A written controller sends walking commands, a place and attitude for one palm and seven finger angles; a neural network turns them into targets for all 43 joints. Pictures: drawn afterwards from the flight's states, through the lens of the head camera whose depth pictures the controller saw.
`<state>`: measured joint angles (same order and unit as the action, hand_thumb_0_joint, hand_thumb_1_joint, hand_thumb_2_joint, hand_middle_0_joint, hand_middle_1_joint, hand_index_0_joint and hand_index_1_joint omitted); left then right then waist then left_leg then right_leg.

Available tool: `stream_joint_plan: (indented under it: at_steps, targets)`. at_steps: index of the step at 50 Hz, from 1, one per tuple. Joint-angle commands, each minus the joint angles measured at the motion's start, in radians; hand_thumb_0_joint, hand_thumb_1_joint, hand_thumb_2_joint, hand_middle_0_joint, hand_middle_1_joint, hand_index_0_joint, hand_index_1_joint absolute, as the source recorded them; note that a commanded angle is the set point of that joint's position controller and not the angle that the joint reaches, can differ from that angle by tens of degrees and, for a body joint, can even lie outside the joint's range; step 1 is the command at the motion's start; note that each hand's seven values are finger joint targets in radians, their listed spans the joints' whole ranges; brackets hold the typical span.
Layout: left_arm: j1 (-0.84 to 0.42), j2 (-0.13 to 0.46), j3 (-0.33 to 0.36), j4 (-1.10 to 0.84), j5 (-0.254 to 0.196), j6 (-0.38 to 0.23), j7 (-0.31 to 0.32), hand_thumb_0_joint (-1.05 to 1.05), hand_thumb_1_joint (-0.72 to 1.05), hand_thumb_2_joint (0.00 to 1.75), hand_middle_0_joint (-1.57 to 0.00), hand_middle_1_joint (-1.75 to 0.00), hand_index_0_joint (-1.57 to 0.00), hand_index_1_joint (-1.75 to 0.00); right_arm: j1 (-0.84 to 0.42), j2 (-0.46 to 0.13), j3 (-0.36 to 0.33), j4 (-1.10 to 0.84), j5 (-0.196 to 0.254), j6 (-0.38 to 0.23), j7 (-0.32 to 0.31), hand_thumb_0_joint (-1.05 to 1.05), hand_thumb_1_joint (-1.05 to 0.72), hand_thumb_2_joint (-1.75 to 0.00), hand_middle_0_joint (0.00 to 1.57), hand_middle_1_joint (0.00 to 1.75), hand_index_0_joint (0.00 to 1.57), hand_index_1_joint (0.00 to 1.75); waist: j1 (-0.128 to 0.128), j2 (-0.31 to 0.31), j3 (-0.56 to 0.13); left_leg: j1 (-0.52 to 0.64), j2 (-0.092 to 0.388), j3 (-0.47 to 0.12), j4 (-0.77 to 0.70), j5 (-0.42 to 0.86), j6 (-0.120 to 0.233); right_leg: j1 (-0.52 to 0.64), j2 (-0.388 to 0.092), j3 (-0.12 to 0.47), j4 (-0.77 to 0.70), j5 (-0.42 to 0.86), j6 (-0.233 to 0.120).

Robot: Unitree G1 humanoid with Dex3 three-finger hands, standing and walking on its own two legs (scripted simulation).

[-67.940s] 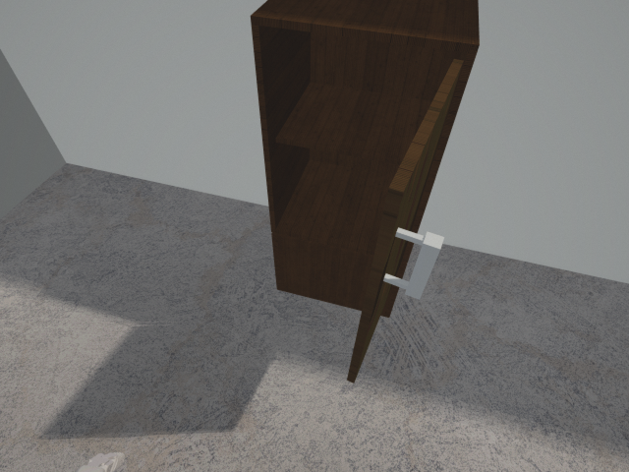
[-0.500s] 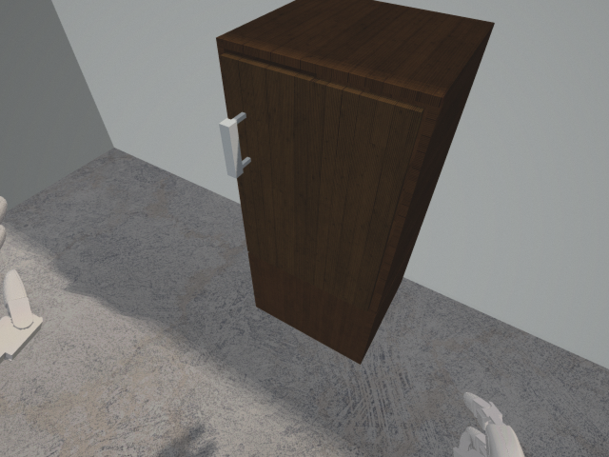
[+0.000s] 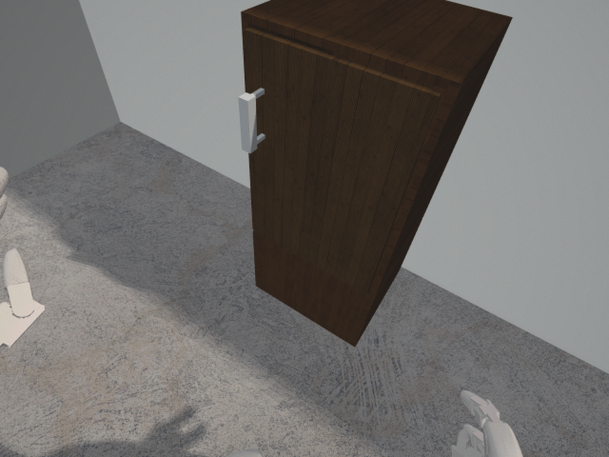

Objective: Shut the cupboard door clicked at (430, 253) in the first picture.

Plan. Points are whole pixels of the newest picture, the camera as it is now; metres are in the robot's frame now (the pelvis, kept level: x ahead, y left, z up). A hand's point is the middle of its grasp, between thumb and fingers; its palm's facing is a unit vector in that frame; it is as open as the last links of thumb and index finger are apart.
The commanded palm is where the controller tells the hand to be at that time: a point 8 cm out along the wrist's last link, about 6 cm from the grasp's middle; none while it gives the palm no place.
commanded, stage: step back with the hand held close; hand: left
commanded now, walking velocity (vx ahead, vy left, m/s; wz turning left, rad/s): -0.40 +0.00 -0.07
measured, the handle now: (254, 120) +0.76 +0.15 +0.03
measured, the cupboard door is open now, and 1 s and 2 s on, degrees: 0 0 0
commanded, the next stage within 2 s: stop stepping back and stand still in 0.30 s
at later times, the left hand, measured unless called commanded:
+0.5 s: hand out of the picture +0.12 +0.25 +0.19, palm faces +0.35 -0.84 -0.41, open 7.4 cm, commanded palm +0.04 +0.30 +0.19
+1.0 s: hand out of the picture +0.06 +0.29 +0.19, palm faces +0.32 -0.83 -0.46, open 7.4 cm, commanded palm +0.03 +0.33 +0.19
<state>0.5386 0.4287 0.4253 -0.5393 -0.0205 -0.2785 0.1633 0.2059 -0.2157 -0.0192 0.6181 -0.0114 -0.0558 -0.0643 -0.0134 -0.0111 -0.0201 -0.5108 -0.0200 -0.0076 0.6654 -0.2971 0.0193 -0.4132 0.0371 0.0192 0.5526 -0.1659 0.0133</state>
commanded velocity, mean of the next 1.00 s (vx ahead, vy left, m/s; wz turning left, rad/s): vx -0.05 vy -0.02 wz -0.04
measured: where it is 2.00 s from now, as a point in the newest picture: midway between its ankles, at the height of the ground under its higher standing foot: outside the picture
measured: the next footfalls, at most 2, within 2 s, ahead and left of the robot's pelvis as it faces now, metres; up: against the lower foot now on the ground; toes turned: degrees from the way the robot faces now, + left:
right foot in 0.32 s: -0.13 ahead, -0.14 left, +0.00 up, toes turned +3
left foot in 0.64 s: +0.04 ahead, +0.10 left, +0.00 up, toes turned -3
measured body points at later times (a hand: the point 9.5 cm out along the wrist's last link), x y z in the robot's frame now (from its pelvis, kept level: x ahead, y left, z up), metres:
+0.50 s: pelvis -0.10 +0.00 +0.00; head -0.09 +0.05 +0.45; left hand +0.10 +0.29 +0.21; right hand +0.09 -0.22 -0.06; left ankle +0.11 +0.09 -0.72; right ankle -0.17 -0.14 -0.72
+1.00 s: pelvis -0.15 +0.05 +0.01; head -0.18 +0.08 +0.46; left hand +0.04 +0.33 +0.22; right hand -0.05 -0.20 -0.07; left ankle -0.05 +0.13 -0.69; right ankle -0.16 -0.06 -0.72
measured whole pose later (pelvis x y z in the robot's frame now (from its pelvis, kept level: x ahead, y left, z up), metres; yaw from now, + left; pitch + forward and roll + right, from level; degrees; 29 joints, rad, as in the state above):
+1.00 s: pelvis -0.15 +0.05 +0.01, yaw -7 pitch -1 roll -2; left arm 0.62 0.49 0.43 -0.54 -0.04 -0.19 0.16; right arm 0.31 -0.18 0.02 0.66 -0.02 -0.06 -0.06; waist -0.01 -0.03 -0.08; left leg -0.49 0.00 0.02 0.80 -0.35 -0.02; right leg -0.21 0.06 -0.02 0.50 -0.28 -0.06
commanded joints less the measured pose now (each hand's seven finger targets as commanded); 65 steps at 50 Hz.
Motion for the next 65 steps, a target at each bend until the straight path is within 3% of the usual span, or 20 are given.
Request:
stream_joint_plan:
  at_steps: [1, 4, 5, 12, 15, 17, 20, 22, 24, 27, 32, 35, 39, 42, 46, 52, 53, 55, 57, 65]
  targets:
    - [-0.039, 0.207, 0.157, -0.166, -0.022, -0.054, 0.04, 0.0, 0.9, 0.9, -0.2, -0.3, -0.2, -0.3, -0.069, -0.129, -0.041, -0.155, 0.012, -0.043, -0.022, 0.0, -0.9, -0.9, 0.2, 0.3, 0.2, 0.3, -0.021, 0.053, -0.083, 0.1, 0.091, -0.118, -0.201, -0.155, 0.022, -0.043, -0.096, 0.104, -0.171, -0.259, -0.041]
    - [-0.053, 0.192, 0.185, -0.185, -0.002, -0.068, 0.023, 0.0, 0.9, 0.9, -0.2, -0.3, -0.2, -0.3, -0.104, -0.16, -0.05, -0.169, 0.004, -0.075, -0.038, 0.0, -0.9, -0.9, 0.2, 0.3, 0.2, 0.3, 0.006, 0.317, -0.104, -0.308, 0.33, -0.371, -0.568, -0.518, 0.117, 0.363, 0.086, -0.007, 0.289, -0.133, 0.012]
    - [-0.057, 0.197, 0.183, -0.19, -0.008, -0.068, 0.013, 0.0, 0.9, 0.9, -0.2, -0.3, -0.2, -0.3, -0.098, -0.143, -0.054, -0.161, 0.0, -0.085, -0.037, 0.0, -0.9, -0.9, 0.2, 0.3, 0.2, 0.3, 0.007, 0.257, -0.134, -0.234, 0.346, -0.36, -0.541, -0.434, 0.116, 0.332, 0.077, 0.008, 0.333, -0.154, 0.007]
    - [-0.033, 0.164, 0.118, -0.215, -0.053, -0.059, -0.006, 0.0, 0.9, 0.9, -0.2, -0.3, -0.2, -0.3, -0.094, -0.116, -0.037, -0.1, -0.018, -0.116, -0.005, 0.0, -0.9, -0.9, 0.2, 0.3, 0.2, 0.3, 0.011, 0.225, -0.139, 0.139, 0.308, -0.172, -0.461, -0.181, 0.003, 0.156, 0.019, -0.007, -0.07, -0.306, -0.041]
    - [-0.147, 0.186, 0.107, -0.237, -0.037, -0.086, 0.003, 0.0, 0.9, 0.9, -0.2, -0.3, -0.2, -0.3, -0.088, -0.11, -0.028, -0.063, -0.027, -0.113, -0.007, 0.0, -0.9, -0.9, 0.2, 0.3, 0.2, 0.3, 0.005, 0.136, -0.188, 0.369, 0.224, -0.042, -0.262, 0.198, -0.058, 0.011, -0.071, 0.145, -0.237, -0.167, -0.083]
    - [-0.231, 0.207, 0.113, -0.249, -0.023, -0.099, 0.013, 0.0, 0.9, 0.9, -0.2, -0.3, -0.2, -0.3, -0.081, -0.1, -0.035, -0.049, -0.027, -0.12, -0.014, 0.0, -0.9, -0.9, 0.2, 0.3, 0.2, 0.3, -0.007, 0.131, -0.291, 0.58, 0.19, 0.046, -0.187, 0.503, -0.072, -0.06, -0.078, 0.103, -0.211, 0.02, -0.056]
    - [-0.16, 0.222, 0.142, -0.237, -0.047, -0.074, -0.013, 0.0, 0.9, 0.9, -0.2, -0.3, -0.2, -0.3, -0.13, -0.103, -0.054, -0.104, 0.007, -0.118, -0.015, 0.0, -0.9, -0.9, 0.2, 0.3, 0.2, 0.3, -0.006, 0.13, -0.299, 0.589, 0.202, 0.02, -0.236, 0.392, -0.026, -0.038, 0.006, -0.002, -0.127, -0.057, 0.002]
    - [0.005, 0.226, 0.187, -0.189, -0.064, -0.058, -0.024, 0.0, 0.9, 0.9, -0.2, -0.3, -0.2, -0.3, -0.138, -0.1, -0.043, -0.151, 0.004, -0.1, -0.009, 0.0, -0.9, -0.9, 0.2, 0.3, 0.2, 0.3, 0.004, 0.218, -0.213, 0.416, 0.172, 0.018, -0.324, -0.052, -0.053, -0.006, 0.019, -0.028, -0.167, -0.34, -0.051]
    - [0.098, 0.25, 0.227, -0.174, -0.074, -0.034, -0.021, 0.0, 0.9, 0.9, -0.2, -0.3, -0.2, -0.3, -0.124, -0.093, -0.032, -0.174, 0.003, -0.07, -0.012, 0.0, -0.9, -0.9, 0.2, 0.3, 0.2, 0.3, 0.001, 0.136, -0.13, 0.374, 0.079, 0.084, -0.147, -0.116, -0.098, -0.123, -0.055, 0.036, -0.261, -0.537, -0.128]
    - [0.044, 0.24, 0.199, -0.154, -0.061, 0.013, 0.0, 0.0, 0.9, 0.9, -0.2, -0.3, -0.2, -0.3, -0.068, -0.087, -0.02, -0.143, -0.008, -0.033, -0.019, 0.0, -0.9, -0.9, 0.2, 0.3, 0.2, 0.3, -0.013, -0.146, 0.016, 0.297, 0.054, -0.028, 0.297, -0.011, -0.071, -0.37, -0.296, 0.305, -0.4, -0.637, -0.224]
    - [-0.283, 0.158, 0.061, 0.002, -0.021, 0.032, 0.018, 0.0, 0.9, 0.9, -0.2, -0.3, -0.2, -0.3, -0.045, -0.148, -0.015, -0.116, 0.028, -0.108, -0.057, 0.0, -0.9, -0.9, 0.2, 0.3, 0.2, 0.3, -0.02, 0.095, 0.118, 0.194, 0.134, -0.139, -0.276, 0.026, -0.009, -0.005, -0.028, 0.0, -0.11, -0.204, -0.016]
    - [-0.244, 0.143, 0.051, -0.116, -0.019, 0.011, 0.017, 0.0, 0.9, 0.9, -0.2, -0.3, -0.2, -0.3, -0.051, -0.141, -0.007, -0.121, 0.016, -0.134, -0.048, 0.0, -0.9, -0.9, 0.2, 0.3, 0.2, 0.3, -0.011, 0.331, 0.022, 0.108, 0.247, -0.405, -0.622, -0.526, -0.046, 0.126, 0.045, -0.004, 0.142, -0.313, -0.001]
    - [-0.033, 0.171, 0.095, -0.293, -0.026, 0.014, 0.007, 0.0, 0.9, 0.9, -0.2, -0.3, -0.2, -0.3, -0.052, -0.112, -0.013, -0.153, 0.001, -0.147, -0.01, 0.0, -0.9, -0.9, 0.2, 0.3, 0.2, 0.3, 0.014, 0.268, -0.148, 0.166, 0.182, -0.181, -0.538, -0.315, -0.054, 0.295, 0.061, -0.068, -0.026, -0.264, -0.031]
    - [0.098, 0.222, 0.159, -0.279, -0.033, 0.038, 0.013, 0.0, 0.9, 0.9, -0.2, -0.3, -0.2, -0.3, -0.042, -0.098, -0.006, -0.154, -0.013, -0.114, 0.001, 0.0, -0.9, -0.9, 0.2, 0.3, 0.2, 0.3, 0.003, 0.216, -0.155, 0.078, 0.092, -0.048, -0.358, -0.201, -0.064, 0.376, -0.018, -0.031, -0.174, -0.233, -0.079]
    - [0.041, 0.207, 0.184, -0.117, -0.046, 0.065, 0.03, 0.0, 0.9, 0.9, -0.2, -0.3, -0.2, -0.3, -0.012, -0.098, -0.023, -0.118, -0.005, -0.046, -0.009, 0.0, -0.9, -0.9, 0.2, 0.3, 0.2, 0.3, -0.007, -0.139, -0.015, 0.039, 0.043, -0.021, 0.247, -0.061, -0.053, 0.011, -0.345, 0.388, -0.4, -0.634, -0.26]
    - [-0.22, 0.136, 0.041, -0.006, -0.01, 0.057, 0.037, 0.0, 0.9, 0.9, -0.2, -0.3, -0.2, -0.3, -0.027, -0.115, -0.007, -0.094, 0.003, -0.07, -0.035, 0.0, -0.9, -0.9, 0.2, 0.3, 0.2, 0.3, -0.026, -0.011, 0.088, 0.24, 0.063, 0.049, -0.091, -0.11, 0.0, -0.085, -0.19, 0.091, -0.21, -0.553, -0.127]
    - [-0.241, 0.121, 0.019, -0.024, -0.013, 0.059, 0.033, 0.0, 0.9, 0.9, -0.2, -0.3, -0.2, -0.3, -0.04, -0.129, -0.012, -0.105, 0.01, -0.083, -0.045, 0.0, -0.9, -0.9, 0.2, 0.3, 0.2, 0.3, -0.026, 0.071, 0.106, 0.247, 0.098, -0.031, -0.197, -0.169, 0.019, -0.087, -0.14, 0.046, -0.114, -0.501, -0.099]
    - [-0.233, 0.142, 0.043, -0.102, -0.019, 0.042, 0.03, 0.0, 0.9, 0.9, -0.2, -0.3, -0.2, -0.3, -0.044, -0.135, -0.005, -0.117, 0.012, -0.101, -0.042, 0.0, -0.9, -0.9, 0.2, 0.3, 0.2, 0.3, -0.023, 0.282, 0.067, 0.219, 0.295, -0.427, -0.497, -0.474, 0.091, -0.068, 0.006, -0.058, 0.189, -0.355, -0.018]
    - [-0.182, 0.162, 0.077, -0.147, -0.014, 0.045, 0.017, 0.0, 0.9, 0.9, -0.2, -0.3, -0.2, -0.3, -0.062, -0.112, -0.002, -0.121, -0.003, -0.111, -0.032, 0.0, -0.9, -0.9, 0.2, 0.3, 0.2, 0.3, -0.013, 0.237, 0.052, 0.111, 0.335, -0.491, -0.598, -0.555, 0.081, 0.01, 0.0, -0.003, 0.332, -0.3, -0.018]
    - [-0.016, 0.171, 0.119, -0.148, -0.018, 0.062, 0.019, 0.0, 0.9, 0.9, -0.2, -0.3, -0.2, -0.3, -0.045, -0.094, 0.0, -0.138, -0.01, -0.094, -0.009, 0.0, -0.9, -0.9, 0.2, 0.3, 0.2, 0.3, -0.008, 0.198, -0.029, 0.063, 0.175, -0.088, -0.433, -0.272, -0.012, 0.34, -0.003, -0.064, -0.15, -0.184, -0.043]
